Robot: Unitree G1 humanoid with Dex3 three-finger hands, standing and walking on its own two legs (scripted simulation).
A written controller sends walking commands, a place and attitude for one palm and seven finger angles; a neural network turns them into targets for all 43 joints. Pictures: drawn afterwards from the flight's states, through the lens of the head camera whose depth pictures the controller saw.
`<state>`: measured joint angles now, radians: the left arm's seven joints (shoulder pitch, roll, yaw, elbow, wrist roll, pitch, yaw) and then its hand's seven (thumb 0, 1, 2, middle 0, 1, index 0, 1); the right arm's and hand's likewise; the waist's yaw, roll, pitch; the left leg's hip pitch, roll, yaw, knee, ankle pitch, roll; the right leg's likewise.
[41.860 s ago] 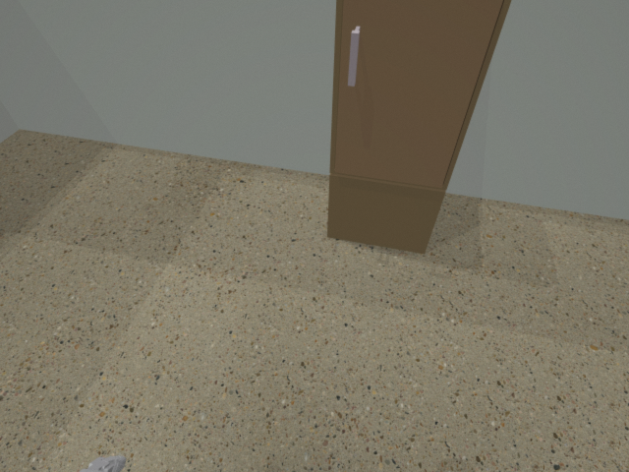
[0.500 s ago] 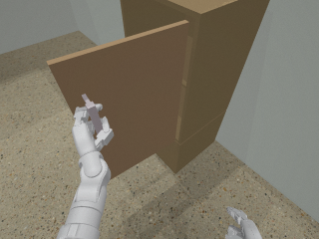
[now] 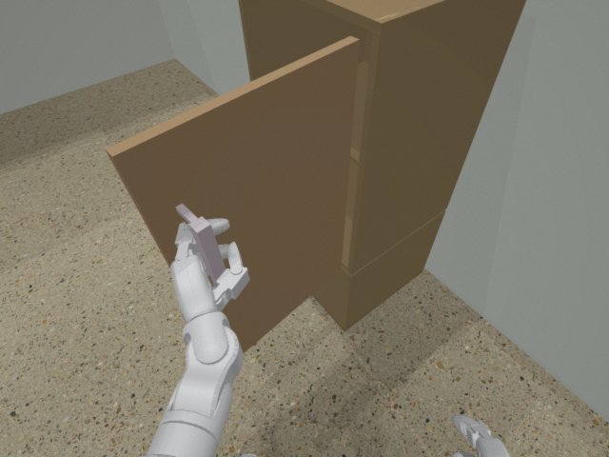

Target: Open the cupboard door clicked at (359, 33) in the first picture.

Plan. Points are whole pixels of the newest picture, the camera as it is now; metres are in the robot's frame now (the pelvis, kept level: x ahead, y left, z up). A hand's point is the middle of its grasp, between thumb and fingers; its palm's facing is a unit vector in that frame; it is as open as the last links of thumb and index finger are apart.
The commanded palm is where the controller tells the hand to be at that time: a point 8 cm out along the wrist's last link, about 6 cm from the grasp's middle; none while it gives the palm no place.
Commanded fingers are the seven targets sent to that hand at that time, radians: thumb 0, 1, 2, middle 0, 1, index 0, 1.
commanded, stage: open thumb and fingers to let go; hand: left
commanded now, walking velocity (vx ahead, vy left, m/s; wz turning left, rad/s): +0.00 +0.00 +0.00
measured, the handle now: (204, 250) +0.37 +0.15 +0.08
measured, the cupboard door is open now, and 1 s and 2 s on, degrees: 96 100 99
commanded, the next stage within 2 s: slide the hand sideways off the handle in 0.66 s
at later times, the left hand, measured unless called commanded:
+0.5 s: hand (236, 270) +0.34 +0.11 +0.07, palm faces +0.38 -0.92 +0.01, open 14.2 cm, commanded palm +0.30 +0.15 +0.07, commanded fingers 0.00 -0.50 0.30 -0.20 -0.60 -0.20 -0.60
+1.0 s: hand (231, 298) +0.30 +0.10 +0.07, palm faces -0.13 -0.99 -0.01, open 16.1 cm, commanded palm +0.28 +0.15 +0.07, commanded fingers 0.00 -0.50 0.30 -0.15 -0.30 -0.15 -0.30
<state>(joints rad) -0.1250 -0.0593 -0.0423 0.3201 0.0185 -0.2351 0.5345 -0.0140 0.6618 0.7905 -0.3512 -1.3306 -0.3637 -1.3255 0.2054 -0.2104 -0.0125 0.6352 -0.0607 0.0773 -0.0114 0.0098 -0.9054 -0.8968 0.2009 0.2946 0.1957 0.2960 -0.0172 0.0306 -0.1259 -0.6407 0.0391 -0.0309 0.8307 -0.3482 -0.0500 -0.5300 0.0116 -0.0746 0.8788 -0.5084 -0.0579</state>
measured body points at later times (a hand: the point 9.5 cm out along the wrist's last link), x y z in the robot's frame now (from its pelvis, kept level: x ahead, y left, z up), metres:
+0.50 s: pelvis +0.00 +0.02 +0.00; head +0.02 +0.01 +0.45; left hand +0.32 +0.15 +0.07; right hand +0.15 -0.21 -0.11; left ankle +0.04 +0.16 -0.70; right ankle -0.04 -0.07 -0.70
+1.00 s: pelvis -0.02 +0.04 +0.00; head +0.00 +0.02 +0.45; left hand +0.30 +0.16 +0.07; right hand +0.13 -0.20 -0.10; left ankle +0.04 +0.16 -0.70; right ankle -0.04 -0.07 -0.70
